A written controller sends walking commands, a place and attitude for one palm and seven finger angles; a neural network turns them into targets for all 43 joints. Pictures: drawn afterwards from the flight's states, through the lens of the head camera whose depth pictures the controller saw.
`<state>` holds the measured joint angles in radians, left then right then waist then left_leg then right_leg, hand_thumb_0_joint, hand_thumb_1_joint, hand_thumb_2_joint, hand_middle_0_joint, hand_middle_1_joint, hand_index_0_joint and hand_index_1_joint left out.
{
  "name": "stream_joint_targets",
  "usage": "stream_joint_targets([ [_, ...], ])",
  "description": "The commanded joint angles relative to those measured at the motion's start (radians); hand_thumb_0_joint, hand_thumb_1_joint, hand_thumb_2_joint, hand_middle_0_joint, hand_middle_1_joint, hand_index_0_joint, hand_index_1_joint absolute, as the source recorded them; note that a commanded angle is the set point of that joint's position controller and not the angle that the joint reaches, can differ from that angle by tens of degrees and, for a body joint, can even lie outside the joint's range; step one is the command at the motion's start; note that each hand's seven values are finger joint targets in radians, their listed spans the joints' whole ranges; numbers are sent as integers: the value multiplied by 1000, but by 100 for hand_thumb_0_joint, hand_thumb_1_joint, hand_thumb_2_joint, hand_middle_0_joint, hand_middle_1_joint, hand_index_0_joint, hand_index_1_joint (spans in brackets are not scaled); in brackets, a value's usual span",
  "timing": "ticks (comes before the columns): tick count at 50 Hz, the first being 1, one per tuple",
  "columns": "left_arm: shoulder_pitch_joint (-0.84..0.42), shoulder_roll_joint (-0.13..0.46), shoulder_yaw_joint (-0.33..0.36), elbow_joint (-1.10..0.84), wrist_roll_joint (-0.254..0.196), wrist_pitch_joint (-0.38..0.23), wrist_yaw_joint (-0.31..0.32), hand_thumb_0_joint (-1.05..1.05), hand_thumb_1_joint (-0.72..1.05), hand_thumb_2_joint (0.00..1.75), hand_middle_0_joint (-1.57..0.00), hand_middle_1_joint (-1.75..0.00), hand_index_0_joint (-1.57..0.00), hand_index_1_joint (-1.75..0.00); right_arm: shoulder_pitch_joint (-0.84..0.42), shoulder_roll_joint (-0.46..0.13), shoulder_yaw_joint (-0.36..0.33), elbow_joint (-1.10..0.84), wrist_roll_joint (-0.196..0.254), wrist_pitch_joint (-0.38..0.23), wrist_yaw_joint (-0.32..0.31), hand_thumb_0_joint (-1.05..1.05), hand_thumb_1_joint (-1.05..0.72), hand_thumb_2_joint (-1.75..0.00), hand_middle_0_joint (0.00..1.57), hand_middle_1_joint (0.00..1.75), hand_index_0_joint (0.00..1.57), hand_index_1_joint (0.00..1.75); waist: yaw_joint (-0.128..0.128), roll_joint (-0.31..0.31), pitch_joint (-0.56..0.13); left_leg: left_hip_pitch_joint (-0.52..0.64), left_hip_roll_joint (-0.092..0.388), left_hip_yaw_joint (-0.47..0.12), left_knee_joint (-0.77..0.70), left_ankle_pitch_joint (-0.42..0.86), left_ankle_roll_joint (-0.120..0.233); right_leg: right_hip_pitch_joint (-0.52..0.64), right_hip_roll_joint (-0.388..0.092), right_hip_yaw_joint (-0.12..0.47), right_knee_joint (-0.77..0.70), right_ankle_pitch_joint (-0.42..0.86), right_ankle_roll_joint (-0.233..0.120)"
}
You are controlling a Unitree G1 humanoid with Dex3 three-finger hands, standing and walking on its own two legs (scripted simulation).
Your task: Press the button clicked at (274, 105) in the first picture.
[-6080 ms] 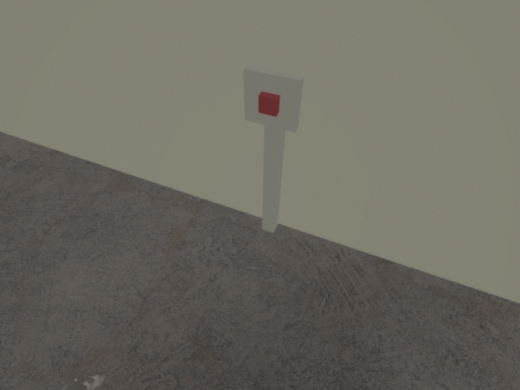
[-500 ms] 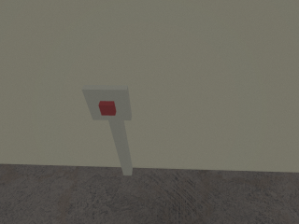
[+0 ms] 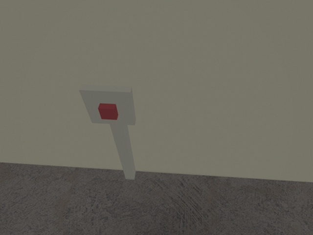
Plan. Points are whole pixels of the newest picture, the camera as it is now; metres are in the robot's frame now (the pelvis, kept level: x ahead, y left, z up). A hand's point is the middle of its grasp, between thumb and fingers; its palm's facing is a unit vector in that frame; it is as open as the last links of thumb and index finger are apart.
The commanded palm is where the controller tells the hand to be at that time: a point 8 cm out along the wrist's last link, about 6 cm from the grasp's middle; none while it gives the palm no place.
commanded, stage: come to a stop and stand still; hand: left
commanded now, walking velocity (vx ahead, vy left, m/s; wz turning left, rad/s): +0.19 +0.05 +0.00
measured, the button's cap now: (108, 111) +0.53 +0.22 -0.04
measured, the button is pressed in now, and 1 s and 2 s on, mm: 0 0 0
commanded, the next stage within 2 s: look again from close up in 1.04 s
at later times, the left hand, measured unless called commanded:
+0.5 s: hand out of the picture +0.07 +0.20 -0.16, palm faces +0.05 -0.96 -0.27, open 7.3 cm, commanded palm none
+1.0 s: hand out of the picture +0.05 +0.24 -0.16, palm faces +0.00 -0.97 -0.25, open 7.3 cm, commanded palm none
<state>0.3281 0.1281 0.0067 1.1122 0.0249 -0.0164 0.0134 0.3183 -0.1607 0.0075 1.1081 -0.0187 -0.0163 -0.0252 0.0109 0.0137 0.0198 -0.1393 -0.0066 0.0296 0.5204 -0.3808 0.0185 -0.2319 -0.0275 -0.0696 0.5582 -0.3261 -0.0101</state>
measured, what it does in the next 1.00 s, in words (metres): steps on the spot: left foot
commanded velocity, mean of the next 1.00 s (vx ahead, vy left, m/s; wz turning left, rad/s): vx -0.05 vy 0.00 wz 0.00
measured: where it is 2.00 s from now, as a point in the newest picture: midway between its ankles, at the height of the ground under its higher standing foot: outside the picture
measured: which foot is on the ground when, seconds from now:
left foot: down 0.00-0.36, up 0.38-0.56, down 0.58-1.00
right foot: down 0.00-1.00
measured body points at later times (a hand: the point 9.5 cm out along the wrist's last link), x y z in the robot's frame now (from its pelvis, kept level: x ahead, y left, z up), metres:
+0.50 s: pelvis +0.05 +0.01 +0.00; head +0.08 -0.01 +0.45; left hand +0.07 +0.25 -0.14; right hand +0.07 -0.22 -0.16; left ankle +0.02 +0.13 -0.70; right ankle +0.03 -0.08 -0.73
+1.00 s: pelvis +0.03 +0.05 +0.01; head +0.04 +0.04 +0.45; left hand +0.05 +0.29 -0.14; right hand +0.08 -0.19 -0.15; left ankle +0.07 +0.13 -0.73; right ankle +0.02 -0.08 -0.73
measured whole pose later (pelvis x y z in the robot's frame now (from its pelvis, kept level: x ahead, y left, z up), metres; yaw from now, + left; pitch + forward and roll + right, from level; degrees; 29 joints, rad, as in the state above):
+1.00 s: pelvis +0.03 +0.05 +0.01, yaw -1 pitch +0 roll +0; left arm 0.31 0.19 0.00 1.00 0.03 0.01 0.03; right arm 0.26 -0.19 0.00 0.97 -0.02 0.00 -0.01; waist 0.01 0.02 0.00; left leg -0.27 -0.01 0.11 0.47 -0.20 0.06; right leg -0.22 -0.06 -0.07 0.50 -0.28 0.02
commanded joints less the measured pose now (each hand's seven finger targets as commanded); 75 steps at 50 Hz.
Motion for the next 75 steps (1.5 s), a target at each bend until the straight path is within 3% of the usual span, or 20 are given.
stream_joint_targets([
  [1, 103, 145, 40, -16, -4, -25, 9, 0, 90, 90, -20, -30, -20, -30, 45, -49, -9, -45, -2, -26, 1, 0, -90, -90, 20, 30, 20, 30, 10, -117, 88, -222, 14, 12, 39, 64, 20, 111, -154, 218, -156, 79, -119],
  [3, 142, 167, 56, -11, -2, -31, 14, 0, 90, 90, -20, -30, -20, -30, 35, -32, -9, -52, -1, -32, 1, 0, -90, -90, 20, 30, 20, 30, 18, -161, 62, -266, 5, 46, 113, 12, 11, 170, -229, 284, -176, 198, -163],
  [5, 108, 151, 56, -19, 0, -28, 21, 0, 90, 90, -20, -30, -20, -30, 41, -16, -6, -46, 3, -34, -2, 0, -90, -90, 20, 30, 20, 30, -2, -116, 63, -177, 22, 30, -2, 58, 5, 129, -217, 226, -121, 393, -159],
  [7, 49, 88, 36, -39, -4, -19, 27, 0, 90, 90, -20, -30, -20, -30, 142, -54, -11, 10, 4, -44, -8, 0, -90, -90, 20, 30, 20, 30, -39, 94, 9, 51, 123, -61, -73, 695, 25, 33, -69, 32, 79, 470, -59],
  [9, 27, 66, 24, -48, -20, -18, 41, 0, 90, 90, -20, -30, -20, -30, 180, -98, -20, 32, 12, -34, -34, 0, -90, -90, 20, 30, 20, 30, -37, 221, -20, 237, 233, -110, -21, 1518, 73, -99, -12, -18, 106, 72, -9],
  [11, 0, 107, 32, -65, -19, -3, 41, 0, 90, 90, -20, -30, -20, -30, 141, -142, -34, 8, 16, -18, -37, 0, -90, -90, 20, 30, 20, 30, -31, 204, 11, 316, 238, -96, 4, 1710, 67, -163, 21, -48, 60, -115, -1],
  [14, 51, 107, 47, -60, -13, 8, 41, 0, 90, 90, -20, -30, -20, -30, 82, -118, -46, -28, 22, -6, -40, 0, -90, -90, 20, 30, 20, 30, 11, 129, 26, 196, 185, -54, 37, 1451, 36, -33, 9, -51, -46, 102, -11],
  [16, 147, 138, 58, -35, -1, 3, 46, 0, 90, 90, -20, -30, -20, -30, 42, -78, -51, -63, 24, -5, -39, 0, -90, -90, 20, 30, 20, 30, 42, -41, -27, -40, 98, 8, 149, 876, 16, 195, -104, 68, -27, 782, -49],
  [17, 175, 162, 60, -29, 2, 0, 45, 0, 90, 90, -20, -30, -20, -30, 28, -48, -53, -78, 24, 0, -33, 0, -90, -90, 20, 30, 20, 30, 50, -143, -36, -165, 21, 41, 267, 278, -4, 263, -235, 141, -29, 1089, -123],
  [18, 183, 162, 53, -24, 5, 2, 46, 0, 90, 90, -20, -30, -20, -30, -11, -9, -52, -89, 26, 5, -33, 0, -90, -90, 20, 30, 20, 30, 59, -192, 19, -258, -24, 25, 344, -167, -14, 252, -328, 171, -70, 1213, -196],
  [19, 166, 149, 46, -36, 11, 3, 50, 0, 90, 90, -20, -30, -20, -30, -46, 3, -52, -94, 19, 19, -32, 0, -90, -90, 20, 30, 20, 30, 62, -228, 61, -276, -13, -16, 392, -213, -15, 201, -306, 153, -94, 1172, -202],
  [26, -3, 158, 45, -135, 0, 5, 43, 0, 90, 90, -20, -30, -20, -30, -4, 9, -39, -84, 17, 25, 2, 0, -90, -90, 20, 30, 20, 30, -16, -232, -7, -101, 13, 44, 93, 87, -33, 29, -170, 53, -108, 604, -135],
  [27, -20, 154, 47, -142, -6, 8, 42, 0, 90, 90, -20, -30, -20, -30, 37, 1, -38, -70, 14, 20, 2, 0, -90, -90, 20, 30, 20, 30, -40, -191, -10, -25, 22, 41, 1, 198, -31, -25, -163, 55, -84, 471, -112],
  [28, 9, 164, 39, -136, -7, -11, 76, 0, 90, 90, -20, -30, -20, -30, -16, -130, -56, -136, 5, 9, 1, 0, -90, -90, 20, 30, 20, 30, -37, -9, -91, -35, 89, 19, 58, 370, -27, 51, -164, 154, 5, 821, -62],
  [29, -10, 194, 40, -196, -13, -10, 67, 0, 90, 90, -20, -30, -20, -30, 3, -104, -57, -165, 2, 9, 4, 0, -90, -90, 20, 30, 20, 30, -48, 81, -169, -51, 102, -21, 40, 343, 4, 106, -151, 99, 47, 608, -64],
  [32, -7, 152, 33, -188, -4, 13, 51, 0, 90, 90, -20, -30, -20, -30, -56, -123, -45, -192, -3, 10, 3, 0, -90, -90, 20, 30, 20, 30, -6, 246, 1, -165, 165, -137, -46, 423, 54, -3, -42, 35, 5, 77, -42],
  [34, 20, 135, 23, -169, -2, 21, 41, 0, 90, 90, -20, -30, -20, -30, -66, -131, -41, -204, 3, 9, -3, 0, -90, -90, 20, 30, 20, 30, 6, 192, 89, -219, 169, -153, -108, 314, 69, -19, -14, 26, -27, -22, -33],
  [38, 7, 130, 14, -167, -2, 14, 28, 0, 90, 90, -20, -30, -20, -30, -48, -126, -35, -215, 2, 3, 2, 0, -90, -90, 20, 30, 20, 30, -5, 14, 71, -191, 130, -120, -148, 111, 49, -24, -41, 61, -98, 14, -35],
  [44, 9, 138, 7, -168, -2, 15, 21, 0, 90, 90, -20, -30, -20, -30, -50, -139, -32, -207, -1, 1, 8, 0, -90, -90, 20, 30, 20, 30, -5, -19, 52, -190, 127, -127, -232, -49, 46, -19, -50, 69, -129, -24, -27],
  [75, 45, 123, -11, -37, -12, -10, 23, 0, 90, 90, -20, -30, -20, -30, 13, -84, -5, -26, 9, -22, -3, 0, -90, -90, 20, 30, 20, 30, -3, -20, 8, -63, 118, -34, -146, 301, 20, 32, -89, 89, -184, 184, -28],
])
